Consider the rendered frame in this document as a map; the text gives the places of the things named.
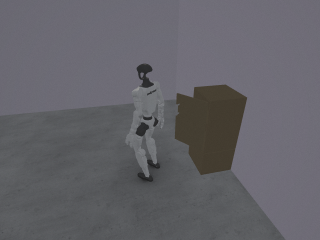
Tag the left robot thigh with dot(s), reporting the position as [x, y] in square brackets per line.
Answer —
[141, 130]

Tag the robot thigh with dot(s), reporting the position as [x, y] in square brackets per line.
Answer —
[141, 130]
[148, 134]

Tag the handle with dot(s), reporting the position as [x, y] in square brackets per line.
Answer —
[176, 109]

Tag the cupboard door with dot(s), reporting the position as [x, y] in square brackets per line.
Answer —
[190, 123]

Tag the robot left hand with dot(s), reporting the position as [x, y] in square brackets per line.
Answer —
[130, 138]

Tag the robot right hand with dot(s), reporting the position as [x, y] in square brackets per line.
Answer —
[160, 120]

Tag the right robot thigh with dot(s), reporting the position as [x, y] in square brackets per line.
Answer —
[148, 134]

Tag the robot right forearm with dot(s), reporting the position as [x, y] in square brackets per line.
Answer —
[161, 110]

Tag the robot right upper arm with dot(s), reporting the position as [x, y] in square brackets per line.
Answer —
[159, 95]

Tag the robot left upper arm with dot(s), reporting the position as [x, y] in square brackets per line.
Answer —
[136, 94]

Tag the robot left forearm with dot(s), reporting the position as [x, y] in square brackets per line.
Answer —
[135, 123]

